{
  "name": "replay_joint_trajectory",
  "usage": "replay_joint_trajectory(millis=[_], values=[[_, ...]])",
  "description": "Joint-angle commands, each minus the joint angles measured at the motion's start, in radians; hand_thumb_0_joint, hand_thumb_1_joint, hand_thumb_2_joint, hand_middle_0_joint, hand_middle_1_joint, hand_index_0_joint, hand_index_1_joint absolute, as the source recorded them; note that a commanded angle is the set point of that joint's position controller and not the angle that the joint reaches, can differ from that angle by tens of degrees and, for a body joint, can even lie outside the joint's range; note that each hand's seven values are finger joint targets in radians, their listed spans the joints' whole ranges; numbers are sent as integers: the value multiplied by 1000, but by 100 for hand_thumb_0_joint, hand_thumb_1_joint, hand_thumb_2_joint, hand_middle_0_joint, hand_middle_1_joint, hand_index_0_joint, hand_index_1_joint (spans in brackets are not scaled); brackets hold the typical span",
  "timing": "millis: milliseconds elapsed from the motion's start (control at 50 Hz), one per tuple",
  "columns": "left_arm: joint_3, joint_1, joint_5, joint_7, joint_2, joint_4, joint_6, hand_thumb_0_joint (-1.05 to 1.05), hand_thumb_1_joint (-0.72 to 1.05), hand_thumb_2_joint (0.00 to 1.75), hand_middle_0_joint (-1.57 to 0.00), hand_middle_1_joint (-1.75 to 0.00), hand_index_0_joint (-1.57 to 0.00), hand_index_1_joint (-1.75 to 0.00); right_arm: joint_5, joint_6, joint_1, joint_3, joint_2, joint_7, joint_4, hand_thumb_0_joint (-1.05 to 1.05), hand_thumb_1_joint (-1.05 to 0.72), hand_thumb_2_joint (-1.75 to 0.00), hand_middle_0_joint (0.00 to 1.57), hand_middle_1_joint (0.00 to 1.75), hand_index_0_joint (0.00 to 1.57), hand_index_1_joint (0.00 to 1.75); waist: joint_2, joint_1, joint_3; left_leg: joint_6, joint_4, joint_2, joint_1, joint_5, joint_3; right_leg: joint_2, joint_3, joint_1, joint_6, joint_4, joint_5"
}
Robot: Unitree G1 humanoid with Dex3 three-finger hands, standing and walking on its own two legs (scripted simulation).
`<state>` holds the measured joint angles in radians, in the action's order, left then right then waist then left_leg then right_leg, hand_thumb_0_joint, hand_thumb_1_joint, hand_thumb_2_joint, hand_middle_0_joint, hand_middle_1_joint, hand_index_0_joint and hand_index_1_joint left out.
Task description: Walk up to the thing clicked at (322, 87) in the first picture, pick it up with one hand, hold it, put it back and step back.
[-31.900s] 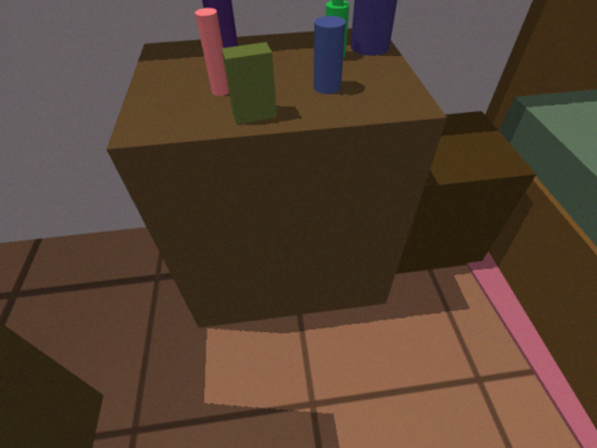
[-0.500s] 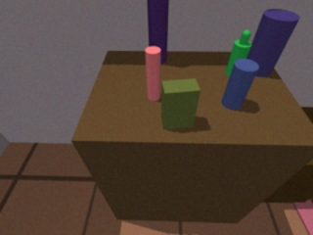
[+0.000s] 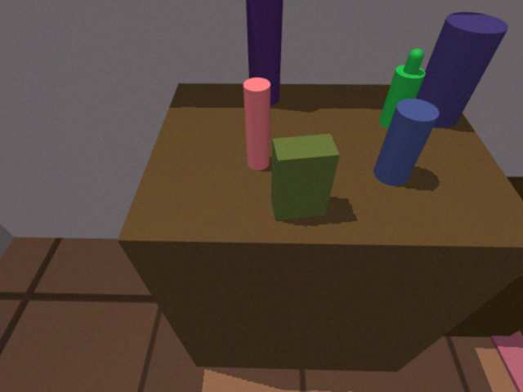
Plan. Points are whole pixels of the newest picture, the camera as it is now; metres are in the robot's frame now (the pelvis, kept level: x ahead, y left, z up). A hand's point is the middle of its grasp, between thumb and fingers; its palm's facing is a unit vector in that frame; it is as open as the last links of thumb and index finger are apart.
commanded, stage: home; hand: right
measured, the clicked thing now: (402, 144) +0.51 -0.22 +0.11
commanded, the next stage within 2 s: stand in 0.32 s
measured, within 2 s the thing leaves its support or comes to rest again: neither
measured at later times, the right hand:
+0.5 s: hand out of the picture +0.08 -0.25 -0.16, palm faces -0.05 +0.93 -0.36, open 17.4 cm
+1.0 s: hand out of the picture +0.08 -0.25 -0.16, palm faces -0.04 +0.93 -0.35, open 7.9 cm
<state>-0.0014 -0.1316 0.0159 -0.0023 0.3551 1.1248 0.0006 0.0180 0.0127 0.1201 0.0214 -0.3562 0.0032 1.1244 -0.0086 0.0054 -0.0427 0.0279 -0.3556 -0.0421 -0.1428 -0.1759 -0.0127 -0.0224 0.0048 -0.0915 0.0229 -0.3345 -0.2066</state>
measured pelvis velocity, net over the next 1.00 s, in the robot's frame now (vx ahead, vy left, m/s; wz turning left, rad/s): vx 0.01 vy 0.00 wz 0.00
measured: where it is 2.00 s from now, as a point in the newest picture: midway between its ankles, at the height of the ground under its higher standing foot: outside the picture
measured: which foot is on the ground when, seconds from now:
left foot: down 0.00-1.00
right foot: down 0.00-1.00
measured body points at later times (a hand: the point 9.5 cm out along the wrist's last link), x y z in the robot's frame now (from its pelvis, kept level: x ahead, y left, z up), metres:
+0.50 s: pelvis +0.01 +0.00 +0.00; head +0.02 +0.01 +0.45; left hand +0.07 +0.31 -0.14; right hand +0.08 -0.30 -0.13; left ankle +0.01 +0.14 -0.75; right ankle -0.01 -0.13 -0.75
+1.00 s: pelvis +0.01 +0.00 +0.00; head +0.02 +0.01 +0.45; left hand +0.08 +0.31 -0.13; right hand +0.08 -0.30 -0.13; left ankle +0.01 +0.14 -0.75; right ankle -0.01 -0.13 -0.75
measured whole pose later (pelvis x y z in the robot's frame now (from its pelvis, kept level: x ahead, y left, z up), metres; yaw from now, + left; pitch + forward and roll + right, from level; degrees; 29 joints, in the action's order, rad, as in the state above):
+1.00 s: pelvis +0.01 +0.00 +0.00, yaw +0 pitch -2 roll +0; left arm 0.01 -0.13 0.01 0.00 0.35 1.12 0.00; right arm 0.02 0.01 0.11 0.01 -0.35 0.00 1.13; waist 0.00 0.00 -0.05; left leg 0.02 -0.33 -0.03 -0.12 -0.18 -0.02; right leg -0.03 0.00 -0.07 0.03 -0.32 -0.21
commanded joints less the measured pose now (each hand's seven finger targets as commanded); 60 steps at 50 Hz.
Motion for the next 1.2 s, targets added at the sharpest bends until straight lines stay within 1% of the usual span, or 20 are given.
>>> replay_joint_trajectory(millis=[0, 40, 100, 160, 180, 300, 320, 400, 440, 460, 560, 620, 720, 780, 800, 840, 880, 1000, 1140, 1180], values=[[39, 29, -3, 11, 218, -52, -21, 0, 90, 90, -20, -30, -20, -30, -6, 21, -29, -49, -224, 12, -59, 0, 59, -3, 5, 5, 5, 5, 3, -1, 88, -45, 38, -95, 61, 220, 79, -109, -73, 1, -40, 51, 207], [39, 25, -3, 12, 212, -46, -17, 0, 90, 90, -20, -30, -20, -30, -5, 20, -38, -48, -225, 14, -56, 0, 59, -3, 5, 5, 5, 5, 34, 3, 64, -44, 48, -92, 46, 173, 76, -105, -71, -10, -36, 57, 160], [39, 27, -4, 11, 212, -46, -17, 0, 90, 90, -20, -30, -20, -30, -7, 18, -37, -47, -219, 12, -55, 0, 58, -4, 5, 5, 5, 5, 14, 3, 45, -44, 62, -90, 34, 127, 80, -103, -71, -22, -35, 70, 117], [40, 33, -2, 11, 213, -48, -17, 0, 90, 90, -20, -30, -20, -30, -6, 18, -40, -48, -217, 13, -57, 0, 60, -2, 5, 4, 5, 4, 7, 1, 52, -42, 56, -92, 50, 163, 80, -107, -72, -22, -37, 67, 145], [41, 33, -2, 10, 209, -48, -16, 0, 90, 90, -20, -30, -20, -30, -5, 19, -36, -50, -224, 13, -55, 0, 59, -3, 5, 5, 5, 5, 24, 1, 55, -43, 60, -90, 47, 138, 78, -107, -73, -22, -38, 68, 130], [41, 35, -2, 12, 210, -49, -17, 0, 90, 90, -20, -30, -20, -30, -5, 17, -39, -53, -219, 12, -57, 0, 60, -3, 5, 4, 5, 4, 4, -1, 56, -45, 66, -91, 40, 129, 82, -105, -67, -20, -38, 71, 107], [42, 39, -2, 11, 212, -51, -18, 0, 90, 90, -20, -30, -20, -30, -4, 18, -36, -52, -217, 12, -56, 0, 60, -2, 5, 4, 5, 4, 4, -2, 62, -46, 58, -93, 43, 159, 78, -111, -71, -7, -40, 65, 145], [41, 28, -4, 11, 209, -51, -17, 0, 90, 90, -20, -30, -20, -30, -6, 22, -38, -51, -219, 12, -54, 0, 58, -4, 5, 5, 5, 5, 22, 4, 70, -45, 61, -94, 52, 186, 80, -110, -69, -4, -37, 59, 163], [42, 31, -1, 12, 213, -51, -19, 0, 90, 90, -20, -30, -20, -30, -7, 22, -37, -53, -216, 13, -57, 0, 42, -20, 20, 21, 20, 21, 0, 1, 90, -48, 45, -99, 72, 237, 78, -114, -65, 8, -39, 50, 212], [40, 31, -2, 13, 209, -50, -20, 0, 90, 90, -20, -30, -20, -30, -8, 22, -33, -52, -214, 13, -54, 0, 34, -28, 20, 29, 20, 29, -2, -1, 86, -44, 45, -97, 76, 243, 77, -113, -62, 3, -37, 51, 216], [41, 37, -5, 13, 209, -50, -18, 0, 90, 90, -20, -30, -20, -30, -6, 15, -32, -52, -213, 11, -52, 0, -6, -68, 20, 30, 20, 30, 14, -4, 53, -43, 61, -85, 40, 140, 71, -113, -68, -6, -37, 74, 142], [41, 27, -3, 12, 210, -51, -19, 0, 90, 90, -20, -30, -20, -30, -7, 19, -39, -53, -217, 11, -55, 0, -30, -90, 20, 30, 20, 30, 21, -1, 64, -42, 59, -90, 65, 183, 77, -111, -66, -11, -39, 66, 167], [41, 33, -5, 14, 210, -54, -22, 0, 90, 90, -20, -30, -20, -30, -8, 20, -33, -53, -211, 12, -56, 0, -70, -90, 20, 30, 20, 30, 5, -4, 82, -42, 47, -94, 75, 250, 71, -116, -64, 11, -37, 56, 232], [44, 35, -5, 13, 213, -54, -18, 0, 90, 90, -20, -30, -20, -30, -6, 18, -34, -52, -209, 12, -55, 0, -90, -90, 20, 30, 20, 30, 18, -5, 54, -40, 66, -88, 47, 174, 73, -112, -63, 0, -37, 67, 161], [42, 32, -4, 13, 209, -56, -18, 0, 90, 90, -20, -30, -20, -30, -6, 18, -40, -54, -215, 12, -57, 0, -90, -90, 20, 30, 20, 30, 13, -1, 58, -42, 63, -93, 56, 184, 79, -111, -60, -2, -37, 67, 162], [45, 39, -3, 12, 212, -55, -17, 0, 90, 90, -20, -30, -20, -30, -6, 18, -27, -54, -211, 12, -52, 0, -90, -90, 20, 30, 20, 30, 15, -5, 47, -40, 76, -88, 42, 139, 77, -111, -65, -9, -39, 71, 124], [45, 34, -4, 12, 213, -54, -17, 0, 90, 90, -20, -30, -20, -30, -6, 18, -37, -56, -212, 11, -54, 0, -90, -90, 20, 30, 20, 30, 10, -3, 51, -41, 71, -89, 50, 148, 79, -111, -65, -10, -40, 72, 127], [43, 34, -4, 13, 210, -61, -24, 0, 90, 90, -20, -30, -20, -30, -8, 20, -33, -57, -210, 9, -54, 0, -90, -90, 20, 30, 20, 30, 1, -5, 73, -41, 57, -93, 65, 200, 77, -116, -64, 0, -38, 69, 183], [44, 30, -4, 12, 212, -56, -21, 0, 90, 90, -20, -30, -20, -30, -7, 15, -32, -56, -207, 8, -52, 0, -90, -90, 20, 30, 20, 30, 5, -4, 39, -43, 79, -85, 36, 104, 79, -110, -63, -17, -38, 82, 102], [43, 21, -3, 11, 207, -56, -22, 0, 90, 90, -20, -30, -20, -30, -8, 17, -35, -58, -213, 7, -53, 0, -90, -90, 20, 30, 20, 30, 7, -3, 48, -45, 70, -89, 52, 119, 82, -112, -63, -19, -39, 82, 120]])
